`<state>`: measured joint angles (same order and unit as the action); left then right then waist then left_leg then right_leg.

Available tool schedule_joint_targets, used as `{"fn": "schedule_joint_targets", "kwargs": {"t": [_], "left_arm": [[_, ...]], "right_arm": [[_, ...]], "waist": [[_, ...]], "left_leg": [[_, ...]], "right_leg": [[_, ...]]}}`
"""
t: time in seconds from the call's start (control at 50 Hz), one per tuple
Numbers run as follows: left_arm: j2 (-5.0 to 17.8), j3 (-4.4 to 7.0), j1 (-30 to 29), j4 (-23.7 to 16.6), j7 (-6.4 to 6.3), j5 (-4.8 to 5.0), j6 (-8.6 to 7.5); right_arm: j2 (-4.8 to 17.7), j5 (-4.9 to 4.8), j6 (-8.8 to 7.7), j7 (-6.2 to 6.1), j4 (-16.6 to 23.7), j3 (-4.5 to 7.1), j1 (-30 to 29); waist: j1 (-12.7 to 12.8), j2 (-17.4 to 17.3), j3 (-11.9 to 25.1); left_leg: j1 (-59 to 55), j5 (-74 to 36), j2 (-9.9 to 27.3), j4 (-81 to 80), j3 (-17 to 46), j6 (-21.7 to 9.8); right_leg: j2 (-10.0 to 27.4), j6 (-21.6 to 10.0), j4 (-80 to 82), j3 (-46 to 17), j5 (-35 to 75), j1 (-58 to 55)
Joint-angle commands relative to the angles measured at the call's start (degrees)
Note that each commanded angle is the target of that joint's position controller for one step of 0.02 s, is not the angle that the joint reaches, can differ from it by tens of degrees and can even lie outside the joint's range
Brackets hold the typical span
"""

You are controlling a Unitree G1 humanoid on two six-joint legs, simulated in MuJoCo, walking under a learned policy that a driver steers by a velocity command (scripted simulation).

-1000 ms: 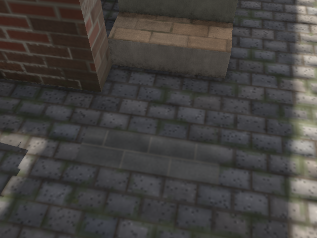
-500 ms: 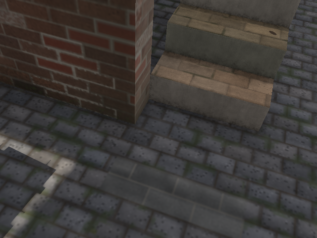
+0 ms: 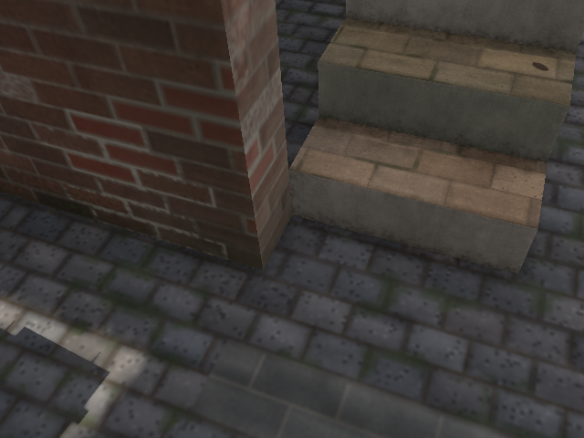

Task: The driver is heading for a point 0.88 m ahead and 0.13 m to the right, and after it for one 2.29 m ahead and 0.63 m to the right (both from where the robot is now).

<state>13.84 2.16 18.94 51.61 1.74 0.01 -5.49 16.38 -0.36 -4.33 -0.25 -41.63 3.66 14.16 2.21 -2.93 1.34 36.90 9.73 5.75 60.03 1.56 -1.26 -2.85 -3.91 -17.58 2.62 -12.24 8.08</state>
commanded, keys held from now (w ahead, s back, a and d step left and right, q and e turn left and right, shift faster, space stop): w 1.00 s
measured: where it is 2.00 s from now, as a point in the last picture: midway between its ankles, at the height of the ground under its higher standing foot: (422, 312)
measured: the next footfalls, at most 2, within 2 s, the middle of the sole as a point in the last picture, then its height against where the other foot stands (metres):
left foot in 0.30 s outside the picture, level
right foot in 0.82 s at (377, 389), level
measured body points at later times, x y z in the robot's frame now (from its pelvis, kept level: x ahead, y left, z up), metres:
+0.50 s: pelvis +0.28 +0.05 +0.00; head +0.31 +0.06 +0.44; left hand +0.40 +0.32 -0.13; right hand +0.37 -0.22 -0.12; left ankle +0.32 +0.13 -0.75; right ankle +0.28 -0.11 -0.66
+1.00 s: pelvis +0.54 -0.04 -0.01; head +0.58 -0.05 +0.44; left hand +0.60 +0.23 -0.14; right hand +0.63 -0.31 -0.14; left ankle +0.47 +0.08 -0.66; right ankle +0.59 -0.10 -0.75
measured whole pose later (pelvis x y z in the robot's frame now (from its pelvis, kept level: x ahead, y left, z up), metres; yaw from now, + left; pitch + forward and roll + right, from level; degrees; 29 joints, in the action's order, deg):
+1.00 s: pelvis +0.54 -0.04 -0.01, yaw +1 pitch +2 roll -1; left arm 14.9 2.8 14.3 51.1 0.9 -1.2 -1.9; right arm 15.6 2.4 -2.7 -1.1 -49.2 2.8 12.9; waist 0.4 -2.0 -3.2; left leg 25.8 25.3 2.5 65.8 -0.3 -3.2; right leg -4.7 -6.3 -23.2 6.2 -8.3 17.1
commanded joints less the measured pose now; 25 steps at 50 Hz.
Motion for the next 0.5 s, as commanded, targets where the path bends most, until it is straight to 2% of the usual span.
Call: {"fn": "schedule_joint_targets", "kwargs": {"t": [0.02, 0.1, 0.18, 0.22, 0.24, 0.26, 0.28, 0.3, 0.32, 0.34, 0.36, 0.38, 0.4, 0.42, 0.44, 0.46, 0.5], "left_arm": [[9.03, 1.79, -0.84, -2.85, -0.89, 0.24, -0.67], [9.62, 1.54, 2.93, -1.72, -1.57, 0.8, -0.08], [10.23, 1.64, 6.59, -0.12, -1.78, 1.05, 1.02], [10.89, 1.97, 6.42, 0.17, -2.03, 1.12, 1.57], [11.55, 2.19, 5.71, 0.0, -2.16, 1.08, 1.76], [12.35, 2.46, 5.16, -0.16, -2.29, 0.99, 1.97], [12.33, 2.41, 3.89, -0.45, -2.36, 0.8, 2.37], [11.29, 1.87, 3.02, -1.42, -2.42, 0.26, 2.33], [4.59, -0.14, 9.5, -2.97, -1.96, -0.16, 1.27], [4.57, -0.62, 9.0, -2.14, -1.1, 0.34, -0.12], [10.14, 0.99, 2.65, -4.57, -0.58, 2.3, -1.0], [10.15, 0.93, -1.89, -6.23, -0.54, 2.69, -1.34], [9.25, 0.99, -4.36, -6.82, -0.9, 1.96, -1.11], [8.94, 1.36, -3.11, -6.61, -1.25, 1.34, -0.4], [7.73, 1.17, -0.9, -6.02, -1.39, 1.14, 0.41], [6.39, 0.91, 0.43, -5.57, -1.54, 0.93, 1.09], [5.55, 0.46, -2.87, -7.02, -1.76, 0.39, 1.82]], "right_arm": [[2.12, 0.26, -0.54, -0.08, 4.88, 0.41, -3.39], [0.07, -0.39, -1.19, 1.12, 7.1, -0.57, -11.97], [0.24, -0.92, -1.79, 2.74, 9.41, -0.77, -18.01], [1.21, -0.91, -2.06, 3.39, 10.1, -0.53, -18.51], [2.26, -0.78, -2.09, 3.47, 9.86, -0.14, -16.88], [3.71, -0.61, -2.01, 3.31, 9.09, 0.52, -13.58], [5.83, -0.56, -1.9, 2.89, 6.91, 1.66, -5.67], [8.57, -0.21, -1.66, 2.11, 4.28, 2.72, 4.79], [14.47, 1.35, -1.44, 1.68, 3.07, 4.1, 11.68], [10.15, 0.21, -1.07, 1.41, 2.18, 3.05, 13.35], [7.85, -0.17, -0.84, 1.06, 2.28, 2.07, 9.02], [6.7, -0.32, -0.72, 0.93, 2.78, 1.58, 4.15], [5.64, 0.32, -0.95, 1.25, 2.42, 1.19, 0.99], [4.32, 0.75, -1.42, 1.48, 2.54, 0.84, -1.26], [4.06, 0.7, -1.77, 1.73, 2.29, 0.87, -2.56], [4.3, 0.37, -2.31, 1.93, 1.74, 1.0, -2.75], [6.08, 0.25, -3.06, 1.89, 0.69, 1.38, -2.31]], "waist": [[-0.89, 6.27, -2.69], [2.04, 6.5, -4.39], [3.32, 6.36, -6.6], [2.06, 6.97, -6.2], [0.58, 7.75, -4.72], [-1.52, 8.98, -1.93], [-6.08, 8.92, 2.99], [-10.6, 7.8, 10.06], [-8.9, -5.14, 20.29], [-9.7, -9.14, 25.7], [-9.34, -6.03, 15.57], [-7.34, -2.11, 8.05], [-5.47, 1.49, 2.86], [-2.98, 0.39, 1.05], [-1.39, -1.0, 0.56], [-0.6, -1.14, 0.22], [-0.22, 0.06, -1.94]], "left_leg": [[7.66, -6.98, 1.37, -7.4, 0.26, 1.23], [3.2, -16.04, -0.94, -21.93, -2.38, 0.66], [4.16, -14.55, -2.33, -28.42, -2.38, -0.77], [2.94, -10.42, -3.13, -30.14, -2.44, -2.36], [-0.6, -8.09, -4.34, -30.7, -3.18, -3.3], [-6.27, -5.91, -6.15, -30.52, -4.45, -4.38], [-17.17, -6.92, -7.93, -32.12, -5.95, -6.2], [-35.28, -9.61, -3.42, -30.0, -1.47, -8.99], [-60.65, -2.64, 12.78, -29.93, 23.88, -17.75], [-64.44, 3.02, 18.06, -39.14, 41.25, -19.92], [-56.6, 6.92, 15.51, -41.45, 34.03, -16.34], [-46.43, 3.98, 13.17, -43.4, 25.78, -14.21], [-37.13, 0.39, 10.8, -46.41, 20.58, -13.35], [-31.4, -2.08, 8.6, -48.66, 16.49, -12.66], [-27.68, -2.48, 7.37, -50.76, 14.34, -12.83], [-25.54, -4.12, 6.89, -52.23, 12.43, -13.42], [-23.49, -6.5, 7.18, -54.37, 9.83, -14.31]], "right_leg": [[14.03, -8.02, 8.9, -9.87, 22.09, -3.86], [12.5, -6.24, 9.81, -6.22, 20.58, -3.98], [15.8, -6.62, 7.74, -7.26, 20.5, -10.7], [17.32, -6.05, 4.9, -7.36, 26.1, -14.14], [17.4, -5.5, 2.27, -7.06, 33.5, -15.1], [17.09, -5.04, -2.05, -6.66, 43.49, -15.72], [15.17, -3.97, -11.19, -4.87, 51.29, -14.2], [13.0, -2.32, -24.47, -3.84, 44.51, -4.09], [3.89, 1.46, -48.8, -1.56, 16.83, 20.23], [-0.11, 1.53, -58.37, -9.69, -19.51, 29.38], [3.82, 0.69, -61.25, -10.61, -17.05, 34.63], [7.0, 0.37, -58.39, -8.37, -11.46, 34.63], [9.1, 0.77, -54.43, -7.29, -8.01, 32.44], [10.83, 1.17, -51.57, -7.48, -5.53, 28.73], [11.44, 1.75, -50.33, -7.46, -4.06, 25.64], [11.68, 2.35, -49.33, -6.99, -3.13, 24.41], [12.25, 3.53, -45.12, -6.62, -0.37, 26.77]]}}
Velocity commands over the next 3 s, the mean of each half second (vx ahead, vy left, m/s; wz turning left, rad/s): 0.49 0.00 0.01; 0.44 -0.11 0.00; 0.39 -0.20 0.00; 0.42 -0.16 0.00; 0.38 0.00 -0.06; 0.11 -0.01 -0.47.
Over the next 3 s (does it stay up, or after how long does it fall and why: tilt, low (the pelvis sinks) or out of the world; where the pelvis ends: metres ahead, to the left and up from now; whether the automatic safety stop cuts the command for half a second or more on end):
stays up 1.18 -0.15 0.18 its command is cut before an obstacle after 0.7 s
